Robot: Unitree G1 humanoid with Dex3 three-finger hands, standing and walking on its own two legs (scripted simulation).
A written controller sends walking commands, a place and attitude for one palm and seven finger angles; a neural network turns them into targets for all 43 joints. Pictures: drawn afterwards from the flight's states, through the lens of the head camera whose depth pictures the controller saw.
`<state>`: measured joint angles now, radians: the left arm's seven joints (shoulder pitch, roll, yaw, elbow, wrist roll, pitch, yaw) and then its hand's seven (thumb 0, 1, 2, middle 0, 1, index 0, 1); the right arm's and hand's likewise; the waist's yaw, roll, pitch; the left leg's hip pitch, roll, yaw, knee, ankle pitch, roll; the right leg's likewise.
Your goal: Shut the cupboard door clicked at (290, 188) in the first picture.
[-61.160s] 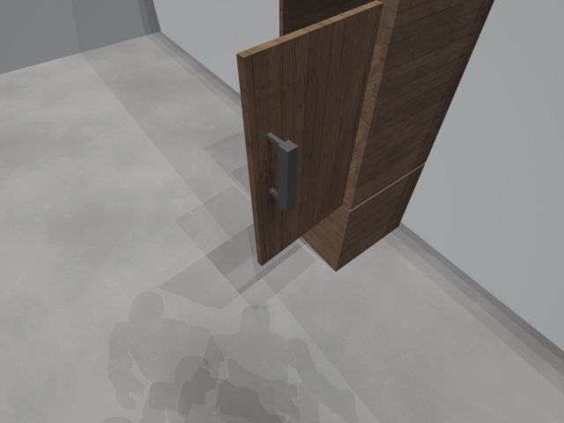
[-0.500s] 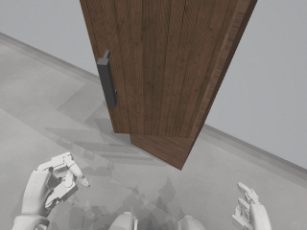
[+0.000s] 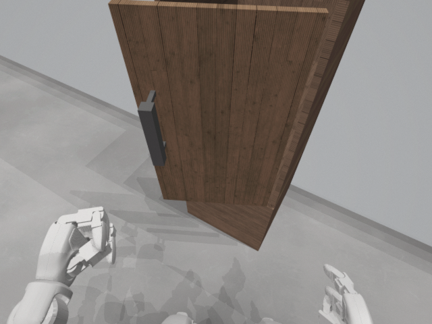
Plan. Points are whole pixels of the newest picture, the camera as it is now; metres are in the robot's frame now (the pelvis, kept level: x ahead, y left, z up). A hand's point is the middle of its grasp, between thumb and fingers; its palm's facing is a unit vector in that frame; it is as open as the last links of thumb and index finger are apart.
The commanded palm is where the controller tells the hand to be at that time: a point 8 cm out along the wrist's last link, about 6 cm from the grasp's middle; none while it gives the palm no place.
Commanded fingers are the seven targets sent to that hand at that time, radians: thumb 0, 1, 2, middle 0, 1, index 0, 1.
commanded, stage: raise the hand and make a fist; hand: left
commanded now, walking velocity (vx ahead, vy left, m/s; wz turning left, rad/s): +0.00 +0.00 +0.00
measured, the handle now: (156, 129) +0.49 +0.17 +0.07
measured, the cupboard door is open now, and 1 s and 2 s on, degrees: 26 26 26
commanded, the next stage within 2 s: bring the fist close to the handle in 0.30 s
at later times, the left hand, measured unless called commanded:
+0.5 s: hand (111, 249) +0.22 +0.18 +0.08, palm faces -0.01 -1.00 -0.04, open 3.1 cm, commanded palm +0.21 +0.23 +0.08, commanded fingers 0.00 0.90 0.90 -1.30 -1.50 -1.30 -1.50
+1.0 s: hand (146, 197) +0.31 +0.15 +0.08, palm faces -0.03 -1.00 -0.03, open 3.1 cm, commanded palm +0.30 +0.20 +0.08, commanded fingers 0.00 0.90 0.90 -1.30 -1.50 -1.30 -1.50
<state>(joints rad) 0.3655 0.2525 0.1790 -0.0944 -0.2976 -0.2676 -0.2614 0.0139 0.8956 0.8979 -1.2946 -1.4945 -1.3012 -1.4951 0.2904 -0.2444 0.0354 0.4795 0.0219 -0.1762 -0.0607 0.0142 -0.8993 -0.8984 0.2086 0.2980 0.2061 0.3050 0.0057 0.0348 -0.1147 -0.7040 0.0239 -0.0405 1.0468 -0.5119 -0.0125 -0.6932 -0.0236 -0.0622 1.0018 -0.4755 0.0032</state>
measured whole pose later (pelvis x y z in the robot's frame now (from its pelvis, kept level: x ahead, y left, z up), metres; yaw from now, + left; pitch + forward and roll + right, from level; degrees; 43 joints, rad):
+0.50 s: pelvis -0.01 +0.00 +0.00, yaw +0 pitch +9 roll -1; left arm 0.33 0.24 0.17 -0.04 -0.30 -0.31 -0.26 0.01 0.89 0.90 -1.30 -1.50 -1.31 -1.50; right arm 0.27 -0.25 0.03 0.49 0.02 -0.18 -0.07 0.01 -0.90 -0.90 0.21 0.30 0.20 0.30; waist 0.01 0.04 -0.11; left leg -0.72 0.02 -0.04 1.05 -0.50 -0.02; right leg -0.71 -0.02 -0.06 1.02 -0.47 0.00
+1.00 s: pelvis -0.01 +0.00 +0.00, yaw -1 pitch +10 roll +0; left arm -0.07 0.21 0.12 0.26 -0.21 -0.28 -0.15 0.01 0.90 0.90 -1.30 -1.50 -1.31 -1.50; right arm 0.28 -0.25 0.02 0.56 0.02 -0.14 -0.05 0.01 -0.90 -0.90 0.21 0.30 0.20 0.30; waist -0.02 0.03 -0.10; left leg -0.71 0.02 -0.01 1.00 -0.47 -0.01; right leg -0.72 -0.03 -0.03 0.99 -0.45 0.00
